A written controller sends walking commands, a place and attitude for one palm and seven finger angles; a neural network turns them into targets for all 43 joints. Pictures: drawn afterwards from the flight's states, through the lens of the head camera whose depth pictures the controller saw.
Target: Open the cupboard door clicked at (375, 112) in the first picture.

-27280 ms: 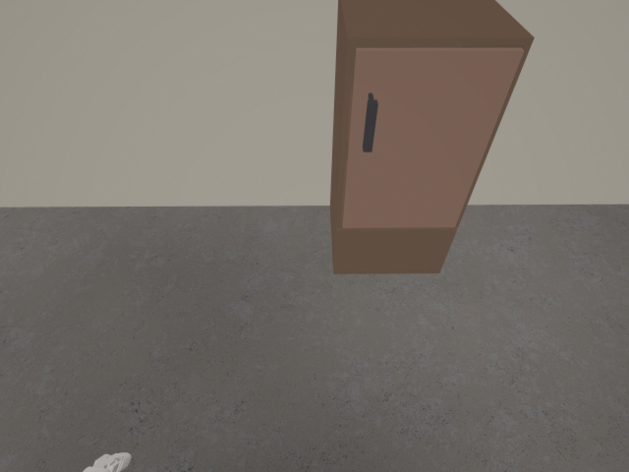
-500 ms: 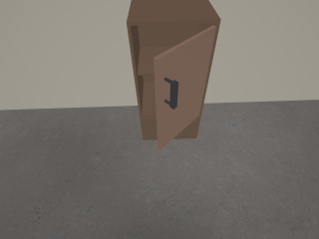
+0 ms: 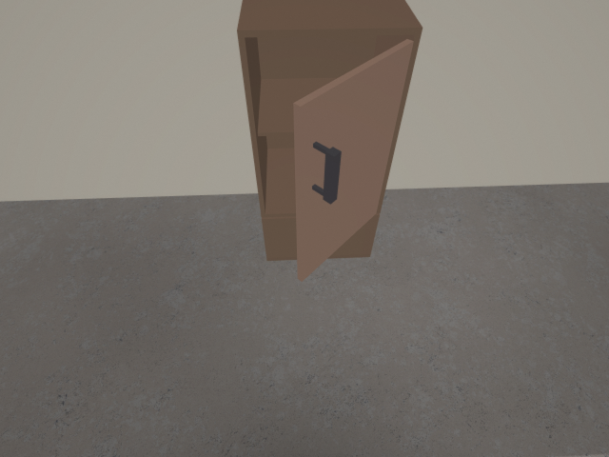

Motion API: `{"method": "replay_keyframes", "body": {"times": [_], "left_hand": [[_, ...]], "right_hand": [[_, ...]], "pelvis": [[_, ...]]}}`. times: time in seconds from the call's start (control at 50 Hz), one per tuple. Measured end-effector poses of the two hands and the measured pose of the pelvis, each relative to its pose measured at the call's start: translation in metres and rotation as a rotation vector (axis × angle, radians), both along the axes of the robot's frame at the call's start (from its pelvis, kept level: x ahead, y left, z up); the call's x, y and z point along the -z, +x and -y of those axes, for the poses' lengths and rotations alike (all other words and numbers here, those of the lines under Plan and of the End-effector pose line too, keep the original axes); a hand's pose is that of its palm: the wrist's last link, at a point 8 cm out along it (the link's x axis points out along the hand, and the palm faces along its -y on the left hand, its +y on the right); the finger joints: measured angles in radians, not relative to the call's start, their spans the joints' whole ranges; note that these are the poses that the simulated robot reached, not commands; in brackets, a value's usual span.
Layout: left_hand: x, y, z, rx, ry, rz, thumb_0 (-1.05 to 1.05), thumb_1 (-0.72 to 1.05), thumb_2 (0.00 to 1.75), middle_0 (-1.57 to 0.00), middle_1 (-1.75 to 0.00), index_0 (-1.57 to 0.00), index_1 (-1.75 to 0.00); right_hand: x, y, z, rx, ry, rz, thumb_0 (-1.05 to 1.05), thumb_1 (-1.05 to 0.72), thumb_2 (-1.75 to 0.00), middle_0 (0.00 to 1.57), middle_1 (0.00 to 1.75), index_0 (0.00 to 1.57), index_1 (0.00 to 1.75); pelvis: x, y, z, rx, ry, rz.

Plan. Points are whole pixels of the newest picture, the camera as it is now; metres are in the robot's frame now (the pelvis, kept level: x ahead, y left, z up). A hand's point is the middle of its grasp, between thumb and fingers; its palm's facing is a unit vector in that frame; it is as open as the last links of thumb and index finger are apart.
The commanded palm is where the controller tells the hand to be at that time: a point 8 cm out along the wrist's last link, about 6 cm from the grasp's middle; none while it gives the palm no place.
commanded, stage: look to check the result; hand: left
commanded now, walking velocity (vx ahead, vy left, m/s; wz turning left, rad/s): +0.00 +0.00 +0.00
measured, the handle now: (324, 172) +0.68 +0.00 -0.06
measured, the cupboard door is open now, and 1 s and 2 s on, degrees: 45 45 45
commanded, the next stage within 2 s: walk to a spot facing it in 0.44 s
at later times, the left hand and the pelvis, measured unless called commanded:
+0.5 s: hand out of the picture +0.02 +0.18 -0.17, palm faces +0.03 -0.98 -0.22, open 7.4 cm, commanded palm none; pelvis +0.01 +0.00 +0.00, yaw +0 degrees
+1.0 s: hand out of the picture +0.08 +0.17 -0.18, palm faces -0.10 -0.96 -0.28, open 7.4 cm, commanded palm none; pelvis +0.01 -0.03 -0.02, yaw -11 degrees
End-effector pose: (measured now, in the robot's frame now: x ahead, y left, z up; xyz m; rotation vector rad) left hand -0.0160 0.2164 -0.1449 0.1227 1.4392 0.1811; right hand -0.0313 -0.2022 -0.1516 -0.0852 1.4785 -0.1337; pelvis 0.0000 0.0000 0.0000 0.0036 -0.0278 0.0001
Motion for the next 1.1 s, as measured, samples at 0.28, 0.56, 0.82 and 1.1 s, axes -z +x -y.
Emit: {"method": "replay_keyframes", "body": {"times": [0.28, 0.56, 0.82, 1.1], "left_hand": [[-0.002, 0.009, -0.003, 0.005, 0.008, 0.02, 0.01, 0.91, 0.89, -0.2, -0.3, -0.2, -0.29], [-0.005, 0.031, -0.009, 0.031, 0.032, 0.053, 0.01, 0.9, 0.89, -0.2, -0.3, -0.2, -0.29], [0.001, 0.053, -0.009, 0.087, 0.034, 0.024, 0.01, 0.9, 0.89, -0.2, -0.3, -0.2, -0.29], [-0.011, 0.114, 0.014, 0.218, 0.113, 0.145, 0.01, 0.91, 0.89, -0.2, -0.3, -0.2, -0.29]], "right_hand": [[-0.001, 0.03, 0.011, -0.022, -0.022, 0.063, 0.01, -0.91, -0.89, 0.2, 0.3, 0.2, 0.3], [-0.003, 0.036, 0.027, -0.029, -0.04, 0.06, 0.01, -0.91, -0.89, 0.2, 0.3, 0.2, 0.3], [0.004, 0.033, 0.037, 0.069, -0.067, 0.076, 0.01, -0.9, -0.89, 0.2, 0.3, 0.2, 0.3], [0.02, 0.042, 0.092, 0.171, -0.084, 0.144, 0.01, -0.9, -0.89, 0.2, 0.3, 0.2, 0.3]], "pelvis": [[-0.001, 0.005, 0.0, 0.002, 0.001, 0.004], [-0.002, 0.008, 0.006, 0.002, 0.002, 0.0], [0.007, 0.007, 0.01, 0.094, 0.009, -0.022], [0.017, 0.002, 0.041, 0.225, 0.039, -0.027]]}}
